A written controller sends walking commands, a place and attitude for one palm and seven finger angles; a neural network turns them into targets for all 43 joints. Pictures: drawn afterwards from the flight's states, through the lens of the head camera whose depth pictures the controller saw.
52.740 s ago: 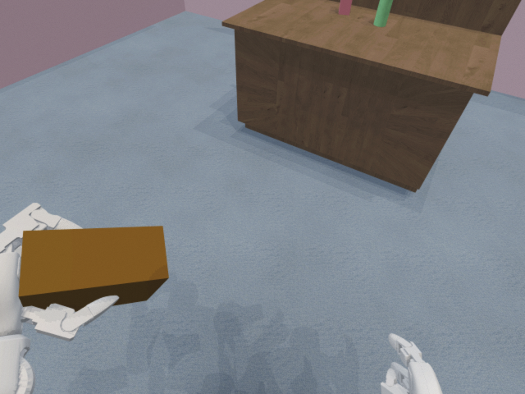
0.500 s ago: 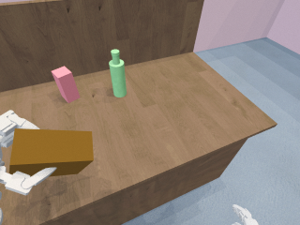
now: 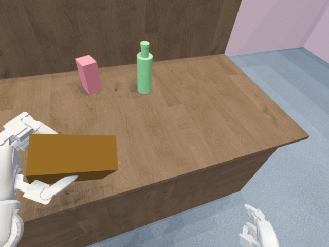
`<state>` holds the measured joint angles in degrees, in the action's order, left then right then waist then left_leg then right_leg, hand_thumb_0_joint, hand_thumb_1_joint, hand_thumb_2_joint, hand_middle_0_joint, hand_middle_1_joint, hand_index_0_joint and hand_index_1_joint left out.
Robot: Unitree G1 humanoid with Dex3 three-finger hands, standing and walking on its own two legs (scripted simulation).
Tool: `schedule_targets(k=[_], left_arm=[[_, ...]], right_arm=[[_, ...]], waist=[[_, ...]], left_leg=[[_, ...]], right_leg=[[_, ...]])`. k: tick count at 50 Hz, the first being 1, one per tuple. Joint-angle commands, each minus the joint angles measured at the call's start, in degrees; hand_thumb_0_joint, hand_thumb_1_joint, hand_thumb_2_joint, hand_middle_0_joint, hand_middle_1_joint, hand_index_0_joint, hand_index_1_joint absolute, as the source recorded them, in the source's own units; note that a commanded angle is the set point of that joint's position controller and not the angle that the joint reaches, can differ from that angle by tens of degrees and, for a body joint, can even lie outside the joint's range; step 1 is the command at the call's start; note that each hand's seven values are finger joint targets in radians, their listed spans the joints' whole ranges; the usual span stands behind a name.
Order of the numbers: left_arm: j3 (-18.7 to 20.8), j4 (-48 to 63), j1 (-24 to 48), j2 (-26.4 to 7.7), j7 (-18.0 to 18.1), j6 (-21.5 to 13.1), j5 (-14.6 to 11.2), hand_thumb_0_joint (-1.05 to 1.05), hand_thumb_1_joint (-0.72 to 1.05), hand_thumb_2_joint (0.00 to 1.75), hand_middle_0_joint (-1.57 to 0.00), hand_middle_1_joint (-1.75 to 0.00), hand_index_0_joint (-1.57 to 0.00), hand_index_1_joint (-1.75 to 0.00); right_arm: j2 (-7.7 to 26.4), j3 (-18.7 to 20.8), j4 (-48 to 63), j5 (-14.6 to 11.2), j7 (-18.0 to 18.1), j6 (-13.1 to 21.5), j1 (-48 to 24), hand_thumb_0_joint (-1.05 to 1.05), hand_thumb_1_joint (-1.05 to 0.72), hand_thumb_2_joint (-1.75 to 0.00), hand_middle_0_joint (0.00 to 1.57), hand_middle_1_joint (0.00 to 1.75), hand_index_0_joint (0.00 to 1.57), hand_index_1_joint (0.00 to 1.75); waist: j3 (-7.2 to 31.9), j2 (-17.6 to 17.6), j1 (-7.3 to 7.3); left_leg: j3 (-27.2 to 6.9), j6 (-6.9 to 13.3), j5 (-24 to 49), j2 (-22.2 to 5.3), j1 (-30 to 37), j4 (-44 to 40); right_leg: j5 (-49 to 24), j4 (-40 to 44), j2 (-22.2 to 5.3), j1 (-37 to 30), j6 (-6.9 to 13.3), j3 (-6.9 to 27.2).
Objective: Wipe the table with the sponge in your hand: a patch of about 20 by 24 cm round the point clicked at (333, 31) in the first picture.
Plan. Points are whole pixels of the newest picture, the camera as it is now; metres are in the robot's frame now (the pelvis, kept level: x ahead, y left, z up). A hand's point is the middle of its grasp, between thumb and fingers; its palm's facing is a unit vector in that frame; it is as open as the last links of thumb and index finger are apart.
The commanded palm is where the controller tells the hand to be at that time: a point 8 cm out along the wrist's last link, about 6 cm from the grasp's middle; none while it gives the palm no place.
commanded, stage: step back with the hand held close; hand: left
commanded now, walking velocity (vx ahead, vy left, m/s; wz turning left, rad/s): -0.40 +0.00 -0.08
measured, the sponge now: (85, 160) +0.24 +0.18 +0.14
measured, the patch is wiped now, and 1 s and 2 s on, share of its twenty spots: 1.00 1.00 1.00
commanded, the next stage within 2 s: stop stepping back and stand still in 0.46 s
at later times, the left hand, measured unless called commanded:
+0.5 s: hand (16, 237) +0.10 +0.22 +0.18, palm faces +0.24 -0.91 -0.33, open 9.9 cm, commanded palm +0.05 +0.27 +0.19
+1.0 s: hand out of the picture -0.07 +0.26 +0.17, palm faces +0.33 -0.91 -0.25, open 9.9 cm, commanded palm -0.12 +0.30 +0.19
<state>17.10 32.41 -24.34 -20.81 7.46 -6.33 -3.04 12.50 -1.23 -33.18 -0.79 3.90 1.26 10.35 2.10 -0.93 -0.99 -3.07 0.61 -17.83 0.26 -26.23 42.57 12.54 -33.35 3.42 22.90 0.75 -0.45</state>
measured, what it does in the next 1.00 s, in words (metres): walks backwards: right foot, then left foot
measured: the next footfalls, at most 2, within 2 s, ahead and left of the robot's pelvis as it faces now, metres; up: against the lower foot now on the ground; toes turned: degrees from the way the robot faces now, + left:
right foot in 0.32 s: -0.06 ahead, -0.14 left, +0.00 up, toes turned -1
left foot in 0.58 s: -0.14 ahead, +0.12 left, +0.00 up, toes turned -2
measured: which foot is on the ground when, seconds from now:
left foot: down 0.00-0.36, up 0.38-0.56, down 0.58-0.90, up 0.92-1.00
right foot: down 0.00-0.08, up 0.10-0.30, down 0.32-0.60, up 0.62-0.88, down 0.90-1.00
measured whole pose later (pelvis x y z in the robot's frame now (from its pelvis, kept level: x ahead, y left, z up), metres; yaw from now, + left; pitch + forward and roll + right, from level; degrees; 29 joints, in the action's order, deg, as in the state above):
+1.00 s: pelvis -0.29 +0.03 -0.01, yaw -3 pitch -2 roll -4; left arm 15.9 24.5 -20.8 -20.1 5.1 -4.8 -2.2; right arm 11.4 -2.2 -38.7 -2.5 1.8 2.4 15.5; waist 6.2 0.4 -1.2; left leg -1.7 1.2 -21.0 -0.7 -35.3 74.5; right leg 16.1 -35.9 3.3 18.1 1.9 -5.5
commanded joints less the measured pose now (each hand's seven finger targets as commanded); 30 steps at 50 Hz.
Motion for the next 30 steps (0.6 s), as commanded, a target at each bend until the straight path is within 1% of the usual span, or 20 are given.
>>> schedule_targets(k=[1,3,4,5,7,9,10,13,15,16,17,18,19,20,22,23,25,27,28,30], left_arm=[[9.7,17.5,2.5,-13.9,1.8,-4.4,0.3,0.0,0.1,1.3,-1.2,-1.6,-1.2,-1.6],[13.5,18.0,-1.8,-15.8,2.3,-4.2,1.0,0.0,0.1,1.3,-1.2,-1.6,-1.2,-1.6],[12.9,20.4,-3.5,-14.4,1.8,-4.4,0.7,0.0,0.1,1.3,-1.2,-1.6,-1.2,-1.6],[13.4,22.3,-2.4,-14.7,1.6,-4.6,1.1,0.0,0.1,1.3,-1.2,-1.6,-1.2,-1.6],[13.3,22.9,-1.6,-13.6,1.6,-5.1,1.3,0.0,0.1,1.3,-1.2,-1.6,-1.2,-1.6],[10.7,20.3,-3.8,-10.4,1.9,-3.7,0.1,0.0,0.1,1.3,-1.2,-1.6,-1.2,-1.6],[9.6,18.9,-3.4,-9.4,1.9,-3.2,0.1,0.0,0.1,1.3,-1.2,-1.6,-1.2,-1.6],[7.8,14.6,-1.8,-8.8,1.7,-2.4,0.4,0.0,0.1,1.3,-1.2,-1.6,-1.2,-1.6],[6.1,12.9,0.8,-8.0,1.2,-2.8,0.6,0.0,0.1,1.3,-1.2,-1.6,-1.2,-1.6],[6.2,12.2,1.8,-8.5,1.0,-3.3,0.6,0.0,0.1,1.3,-1.2,-1.6,-1.2,-1.6],[6.6,12.3,2.7,-9.7,0.8,-3.8,0.7,0.0,0.1,1.3,-1.2,-1.6,-1.2,-1.6],[8.4,13.1,2.9,-12.9,1.0,-4.5,0.8,0.0,0.1,1.3,-1.2,-1.6,-1.2,-1.6],[6.4,12.0,1.8,-10.7,0.8,-4.2,-0.1,0.0,0.1,1.3,-1.2,-1.6,-1.2,-1.6],[8.2,13.2,1.3,-12.2,0.9,-4.5,-0.2,0.0,0.1,1.3,-1.2,-1.6,-1.2,-1.6],[9.6,12.0,-0.9,-12.2,0.6,-4.3,-0.2,0.0,0.1,1.3,-1.2,-1.6,-1.2,-1.6],[10.6,11.9,-0.4,-13.4,0.4,-4.3,0.1,0.0,0.1,1.3,-1.2,-1.6,-1.2,-1.6],[9.9,12.7,-0.7,-12.5,0.5,-4.7,-0.1,0.0,0.1,1.3,-1.2,-1.6,-1.2,-1.6],[10.3,13.4,-0.8,-12.9,0.8,-5.3,-0.7,0.0,0.1,1.3,-1.2,-1.6,-1.2,-1.6],[11.1,14.7,-1.3,-14.0,1.1,-5.4,-0.6,0.0,0.1,1.3,-1.2,-1.6,-1.2,-1.6],[11.3,17.8,-1.7,-13.0,1.6,-5.6,-0.3,0.0,0.1,1.3,-1.2,-1.6,-1.2,-1.6]], right_arm=[[8.0,3.6,10.8,0.3,0.8,1.8,-6.1,0.0,-0.9,-0.9,0.2,0.3,0.2,0.3],[8.7,4.3,11.1,0.6,0.7,1.8,-6.6,0.0,-0.9,-0.9,0.2,0.3,0.2,0.3],[7.1,4.0,11.2,1.2,0.3,2.1,-5.7,0.0,-0.9,-0.9,0.2,0.3,0.2,0.3],[7.4,4.3,10.9,2.0,0.0,2.7,-5.6,0.0,-0.9,-0.9,0.2,0.3,0.2,0.3],[7.2,4.6,9.2,2.5,-0.4,4.0,-4.2,0.0,-0.9,-0.9,0.2,0.3,0.2,0.3],[6.9,4.6,8.2,1.5,-0.8,4.6,-2.2,0.0,-0.9,-0.9,0.2,0.3,0.2,0.3],[6.9,4.4,7.8,1.0,-0.9,4.9,-2.2,0.0,-0.9,-0.9,0.2,0.3,0.2,0.3],[7.6,3.5,7.0,1.1,-0.8,5.2,-3.3,0.0,-0.9,-0.9,0.2,0.3,0.2,0.3],[7.7,3.1,6.8,0.7,-0.7,5.3,-4.3,0.0,-0.9,-0.9,0.2,0.3,0.2,0.3],[7.6,3.1,6.8,0.5,-0.6,5.3,-4.3,0.0,-0.9,-0.9,0.2,0.3,0.2,0.3],[7.3,3.0,7.1,0.3,-0.6,5.1,-4.7,0.0,-0.9,-0.9,0.2,0.3,0.2,0.3],[6.6,3.2,7.4,0.2,-0.5,4.6,-4.4,0.0,-0.9,-0.9,0.2,0.3,0.2,0.3],[5.8,4.5,8.2,-1.3,0.1,4.2,-3.8,0.0,-0.9,-0.9,0.2,0.3,0.2,0.3],[6.4,4.8,9.4,-1.6,0.5,4.3,-5.6,0.0,-0.9,-0.9,0.2,0.3,0.2,0.3],[4.2,3.1,9.9,-0.5,0.2,3.6,-6.2,0.0,-0.9,-0.9,0.2,0.3,0.2,0.3],[3.9,2.0,10.1,0.3,-0.1,2.7,-7.1,0.0,-0.9,-0.9,0.2,0.3,0.2,0.3],[4.2,1.7,10.7,0.2,0.2,1.8,-7.7,0.0,-0.9,-0.9,0.2,0.3,0.2,0.3],[5.8,2.6,10.4,-0.2,0.7,2.4,-6.2,0.0,-0.9,-0.9,0.2,0.3,0.2,0.3],[7.6,3.7,10.2,-0.4,1.1,2.8,-5.9,0.0,-0.9,-0.9,0.2,0.3,0.2,0.3],[8.9,5.4,11.1,-0.5,0.5,4.5,-2.2,0.0,-0.9,-0.9,0.2,0.3,0.2,0.3]], waist=[[7.0,4.3,1.31],[9.5,10.7,0.49],[13.0,15.3,0.67],[12.8,17.3,0.57],[11.9,15.6,0.54],[12.2,10.2,0.2],[12.3,9.0,0.27],[9.1,12.9,0.58],[9.1,11.2,0.39],[9.2,7.6,0.29],[9.5,1.5,0.61],[11.4,-5.9,1.2],[11.8,-16.4,0.6],[10.0,-16.7,-0.51],[8.6,-9.1,0.83],[6.9,-4.0,1.24],[6.0,-2.4,1.95],[8.3,-1.5,2.61],[9.1,2.2,2.44],[12.6,16.4,2.0]], left_leg=[[-7.3,1.8,8.2,-6.5,5.5,-10.0],[-12.6,4.3,15.2,-11.3,4.5,-15.9],[-14.6,5.6,18.7,-13.2,5.7,-19.2],[-16.8,7.2,20.6,-15.7,5.1,-21.1],[-15.2,9.1,20.5,-17.2,4.6,-20.3],[-11.2,6.9,33.4,-15.5,16.3,-16.9],[-10.5,5.9,33.4,-15.0,18.6,-16.7],[-10.3,4.3,26.8,-14.2,16.3,-17.4],[-9.2,3.2,21.0,-13.1,14.4,-14.8],[-7.6,2.2,17.5,-11.5,13.9,-10.8],[-4.2,0.8,11.0,-8.5,11.2,-4.5],[0.3,-1.3,3.5,-4.1,8.1,2.6],[2.2,-2.8,-5.9,0.8,4.5,14.5],[-0.2,-2.6,-11.2,0.5,0.8,25.5],[-2.6,-2.7,-10.4,-1.8,-2.0,28.9],[-1.9,-2.2,-10.2,-2.6,-2.0,21.4],[-0.1,-1.7,-8.1,-2.9,0.4,6.9],[2.1,-1.4,-1.6,-1.7,5.7,-10.6],[0.8,-0.8,4.7,-4.5,9.0,-18.6],[-12.8,6.0,27.8,-17.7,21.0,-19.9]], right_leg=[[-15.3,2.5,-11.4,0.4,3.1,9.4],[-9.1,-3.9,-4.9,-2.7,0.1,4.3],[2.1,-11.6,-2.4,-3.4,-0.8,2.8],[11.0,-18.6,-0.6,-2.0,-1.4,3.3],[14.1,-24.3,-0.5,-0.4,-1.7,5.4],[14.4,-14.7,-1.0,5.1,-1.4,4.1],[13.2,-9.8,-1.0,4.6,-1.5,3.6],[6.0,3.1,-1.2,-1.0,-1.3,3.5],[-2.0,11.3,-1.5,-5.1,-1.2,3.1],[-7.5,16.0,-2.9,-5.9,-0.6,3.4],[-18.2,16.8,-7.2,-6.7,1.3,6.1],[-31.0,14.4,-14.1,-8.0,4.5,10.6],[-33.3,14.8,-20.1,-6.9,8.4,14.0],[-34.0,15.3,-22.7,-3.7,10.4,14.6],[-32.2,12.5,-22.3,-1.1,10.8,13.4],[-34.9,10.4,-20.8,-2.1,9.5,11.1],[-33.7,6.2,-17.0,-1.9,6.1,8.2],[-28.5,1.4,-14.9,-2.6,4.3,8.7],[-22.4,-3.1,-12.2,-2.7,3.1,7.2],[14.3,-18.1,-1.5,11.3,-1.3,2.4]])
